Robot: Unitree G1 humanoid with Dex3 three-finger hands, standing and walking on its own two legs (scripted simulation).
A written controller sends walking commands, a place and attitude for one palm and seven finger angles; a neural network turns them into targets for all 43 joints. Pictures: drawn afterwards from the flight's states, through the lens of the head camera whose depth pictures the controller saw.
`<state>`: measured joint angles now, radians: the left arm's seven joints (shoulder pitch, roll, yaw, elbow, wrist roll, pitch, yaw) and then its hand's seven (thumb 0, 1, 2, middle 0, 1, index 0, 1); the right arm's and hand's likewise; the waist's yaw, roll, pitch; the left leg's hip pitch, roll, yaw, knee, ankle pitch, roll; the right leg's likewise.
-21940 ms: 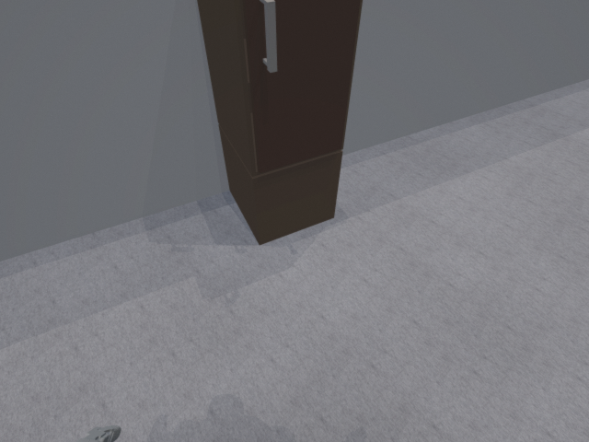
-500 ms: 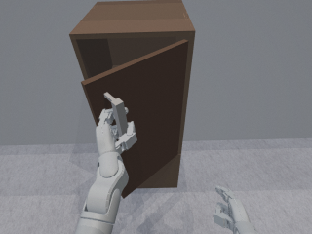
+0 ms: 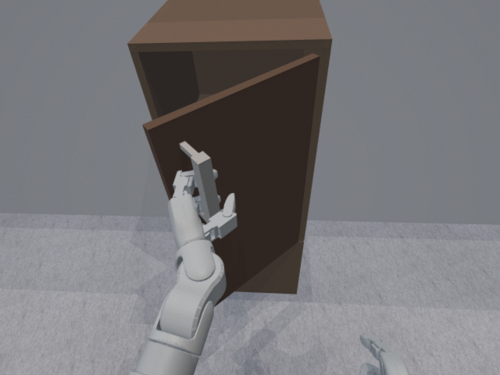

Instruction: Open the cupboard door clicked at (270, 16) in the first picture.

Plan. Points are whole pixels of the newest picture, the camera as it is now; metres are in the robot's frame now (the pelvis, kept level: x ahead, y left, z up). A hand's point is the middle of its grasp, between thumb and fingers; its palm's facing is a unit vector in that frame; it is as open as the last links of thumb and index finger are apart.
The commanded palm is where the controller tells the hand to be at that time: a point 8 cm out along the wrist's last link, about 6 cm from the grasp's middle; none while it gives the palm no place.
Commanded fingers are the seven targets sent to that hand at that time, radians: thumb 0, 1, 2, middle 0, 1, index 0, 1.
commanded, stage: open thumb and fingers to let go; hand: left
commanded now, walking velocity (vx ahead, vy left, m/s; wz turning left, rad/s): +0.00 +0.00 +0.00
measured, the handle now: (202, 190) +0.37 +0.11 +0.12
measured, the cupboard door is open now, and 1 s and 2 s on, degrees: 43 46 46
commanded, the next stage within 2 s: slide the hand sideways off the handle in 0.56 s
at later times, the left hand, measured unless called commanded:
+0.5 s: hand (224, 213) +0.32 +0.07 +0.13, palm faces +0.35 -0.93 -0.05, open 15.0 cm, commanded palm +0.27 +0.10 +0.12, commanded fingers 0.00 -0.50 0.30 -0.16 -0.35 -0.16 -0.35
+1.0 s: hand (223, 232) +0.28 +0.06 +0.13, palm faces -0.08 -1.00 +0.04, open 16.4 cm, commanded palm +0.25 +0.11 +0.12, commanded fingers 0.00 -0.50 0.30 -0.15 -0.30 -0.15 -0.30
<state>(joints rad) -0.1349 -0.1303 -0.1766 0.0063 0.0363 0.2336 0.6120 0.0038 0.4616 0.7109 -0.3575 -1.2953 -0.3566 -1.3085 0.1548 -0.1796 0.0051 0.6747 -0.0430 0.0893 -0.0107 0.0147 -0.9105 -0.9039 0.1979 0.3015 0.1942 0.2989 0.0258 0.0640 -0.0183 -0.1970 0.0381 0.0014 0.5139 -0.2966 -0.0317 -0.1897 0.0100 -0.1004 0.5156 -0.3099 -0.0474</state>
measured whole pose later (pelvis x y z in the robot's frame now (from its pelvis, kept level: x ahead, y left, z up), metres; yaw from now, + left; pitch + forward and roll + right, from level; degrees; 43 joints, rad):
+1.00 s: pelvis -0.05 +0.03 +0.00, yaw -1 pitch -4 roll +0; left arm -0.28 -0.02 -0.16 0.26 -0.14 0.07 0.16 -0.02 -0.50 0.30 -0.16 -0.32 -0.13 -0.33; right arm 0.19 -0.20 0.05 0.65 0.02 0.00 -0.05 0.02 -0.91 -0.90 0.20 0.30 0.19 0.30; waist 0.03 0.05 0.00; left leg -0.21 0.00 0.04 0.53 -0.24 0.01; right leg -0.22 -0.03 -0.06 0.54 -0.25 -0.01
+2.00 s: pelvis -0.01 +0.01 -0.01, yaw +0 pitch -3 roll +0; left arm 0.35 0.14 -0.01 -0.37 -0.18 0.07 -0.08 -0.02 -0.50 0.30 -0.15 -0.30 -0.15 -0.30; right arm 0.21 -0.22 0.06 0.55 0.02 -0.11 -0.05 0.02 -0.91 -0.90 0.20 0.30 0.20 0.30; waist 0.06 0.06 -0.02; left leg -0.21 0.03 0.01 0.58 -0.32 -0.02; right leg -0.20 0.00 -0.09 0.57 -0.32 -0.03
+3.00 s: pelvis -0.01 +0.04 +0.01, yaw -3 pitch -5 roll -1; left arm 0.46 0.31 0.25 -0.40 -0.03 -0.10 0.11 0.00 0.32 0.65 -0.19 -0.30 -0.18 -0.31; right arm 0.20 -0.21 0.04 0.65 -0.02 -0.12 -0.07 0.02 -0.91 -0.90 0.20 0.30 0.20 0.30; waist 0.07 0.06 0.04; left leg -0.06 0.01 0.06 0.41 -0.25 0.02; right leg -0.05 -0.01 -0.04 0.36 -0.22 0.01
